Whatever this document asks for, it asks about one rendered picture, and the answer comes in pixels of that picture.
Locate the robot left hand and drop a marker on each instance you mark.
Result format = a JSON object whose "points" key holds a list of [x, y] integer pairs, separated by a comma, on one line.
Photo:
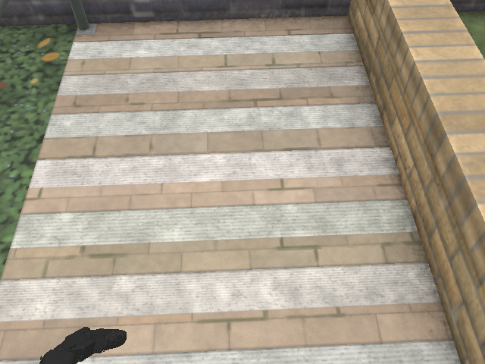
{"points": [[82, 344]]}

